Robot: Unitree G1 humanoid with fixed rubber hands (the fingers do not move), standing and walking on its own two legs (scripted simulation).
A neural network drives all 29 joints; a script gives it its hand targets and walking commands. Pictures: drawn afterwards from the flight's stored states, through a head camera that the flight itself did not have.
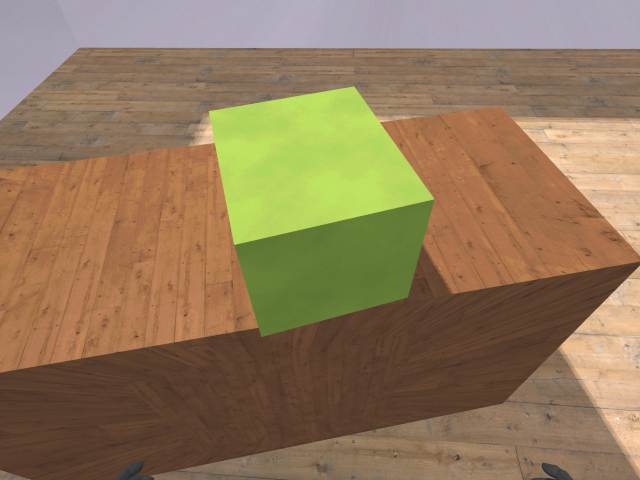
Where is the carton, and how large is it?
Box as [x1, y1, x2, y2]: [209, 87, 434, 336]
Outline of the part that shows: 354,87 209,111 233,241 261,336 407,297 434,199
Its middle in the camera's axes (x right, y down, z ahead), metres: -0.01 -0.06 +0.61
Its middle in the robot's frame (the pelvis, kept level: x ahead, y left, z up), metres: +0.50 +0.04 +0.05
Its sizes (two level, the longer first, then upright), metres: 0.284 0.238 0.214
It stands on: a pedestal, 0.72 m high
